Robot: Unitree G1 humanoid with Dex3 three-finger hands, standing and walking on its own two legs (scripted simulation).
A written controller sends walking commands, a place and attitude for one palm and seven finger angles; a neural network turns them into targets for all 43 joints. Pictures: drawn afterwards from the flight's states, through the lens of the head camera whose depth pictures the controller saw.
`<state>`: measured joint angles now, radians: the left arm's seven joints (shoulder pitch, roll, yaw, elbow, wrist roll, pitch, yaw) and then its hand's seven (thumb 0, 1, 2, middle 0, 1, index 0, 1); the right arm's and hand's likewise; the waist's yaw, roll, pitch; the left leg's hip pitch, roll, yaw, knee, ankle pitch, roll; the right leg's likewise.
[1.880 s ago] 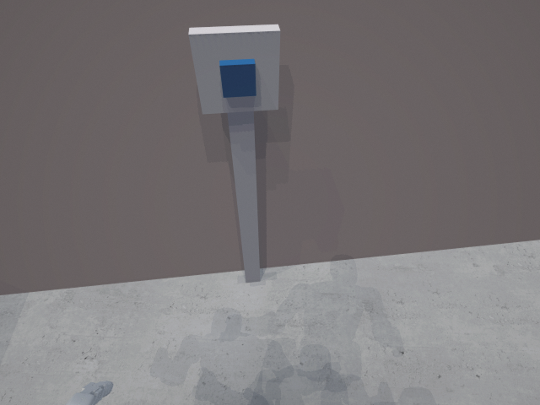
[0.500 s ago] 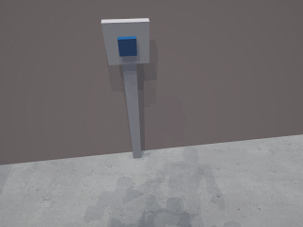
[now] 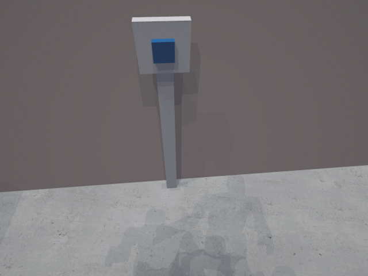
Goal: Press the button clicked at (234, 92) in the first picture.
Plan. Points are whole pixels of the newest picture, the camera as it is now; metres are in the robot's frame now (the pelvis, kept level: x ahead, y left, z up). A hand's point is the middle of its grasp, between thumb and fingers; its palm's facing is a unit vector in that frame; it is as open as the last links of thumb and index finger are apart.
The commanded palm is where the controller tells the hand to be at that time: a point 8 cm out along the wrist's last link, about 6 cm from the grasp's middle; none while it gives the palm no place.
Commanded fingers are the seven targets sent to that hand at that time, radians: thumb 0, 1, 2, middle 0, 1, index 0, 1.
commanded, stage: turn to face it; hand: left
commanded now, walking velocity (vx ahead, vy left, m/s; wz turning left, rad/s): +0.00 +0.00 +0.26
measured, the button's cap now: (163, 50) +0.69 +0.11 +0.14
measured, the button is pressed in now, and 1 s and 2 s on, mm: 0 0 0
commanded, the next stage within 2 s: take the last steps up to it in 0.18 s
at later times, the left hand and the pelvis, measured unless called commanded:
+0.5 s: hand out of the picture -0.01 +0.19 -0.18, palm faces +0.07 -0.97 -0.22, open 7.4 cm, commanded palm none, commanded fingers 0.00 0.90 0.90 -0.20 -0.30 -0.20 -0.30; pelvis +0.01 -0.01 -0.01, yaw +3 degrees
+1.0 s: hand out of the picture +0.02 +0.07 -0.18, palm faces +0.18 -0.98 -0.09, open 7.4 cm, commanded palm none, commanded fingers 0.00 0.90 0.90 -0.20 -0.30 -0.20 -0.30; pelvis +0.17 -0.04 -0.03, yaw +4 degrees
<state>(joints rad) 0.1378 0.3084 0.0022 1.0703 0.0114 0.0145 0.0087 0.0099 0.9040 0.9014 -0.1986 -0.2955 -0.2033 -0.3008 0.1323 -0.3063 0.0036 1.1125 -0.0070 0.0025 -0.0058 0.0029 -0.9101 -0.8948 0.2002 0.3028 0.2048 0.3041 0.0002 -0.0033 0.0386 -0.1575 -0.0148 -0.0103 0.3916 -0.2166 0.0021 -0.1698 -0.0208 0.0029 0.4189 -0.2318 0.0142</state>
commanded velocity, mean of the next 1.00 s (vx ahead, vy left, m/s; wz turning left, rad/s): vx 0.18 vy -0.10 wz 0.03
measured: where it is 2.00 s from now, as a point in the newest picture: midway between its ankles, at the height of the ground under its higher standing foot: outside the picture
